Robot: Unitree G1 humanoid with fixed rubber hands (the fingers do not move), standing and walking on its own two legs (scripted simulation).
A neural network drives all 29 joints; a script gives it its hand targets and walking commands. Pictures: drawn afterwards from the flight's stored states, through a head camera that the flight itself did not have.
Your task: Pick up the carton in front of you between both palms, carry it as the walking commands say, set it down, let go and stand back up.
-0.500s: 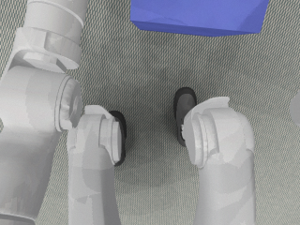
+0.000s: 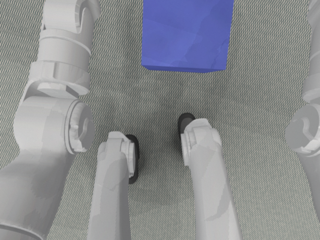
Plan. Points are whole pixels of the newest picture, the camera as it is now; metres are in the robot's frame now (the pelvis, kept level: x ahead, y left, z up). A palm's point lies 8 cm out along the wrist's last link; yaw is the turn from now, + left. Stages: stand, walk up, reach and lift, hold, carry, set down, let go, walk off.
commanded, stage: set down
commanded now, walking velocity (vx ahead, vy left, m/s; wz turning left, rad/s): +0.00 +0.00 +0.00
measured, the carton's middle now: (181, 35) +0.53 -0.13 -0.38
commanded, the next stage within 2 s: let go in 0.38 s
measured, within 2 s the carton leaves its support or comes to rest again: neither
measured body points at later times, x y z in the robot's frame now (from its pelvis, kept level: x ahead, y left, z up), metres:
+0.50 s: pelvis +0.03 -0.01 +0.14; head +0.35 -0.07 +0.44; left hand +0.60 +0.04 +0.03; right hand +0.52 -0.35 +0.03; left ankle +0.08 +0.13 -0.47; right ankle +0.12 -0.12 -0.47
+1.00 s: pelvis +0.08 -0.02 +0.23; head +0.27 -0.05 +0.63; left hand +0.43 +0.13 +0.12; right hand +0.36 -0.31 +0.13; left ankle +0.08 +0.13 -0.47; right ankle +0.12 -0.12 -0.47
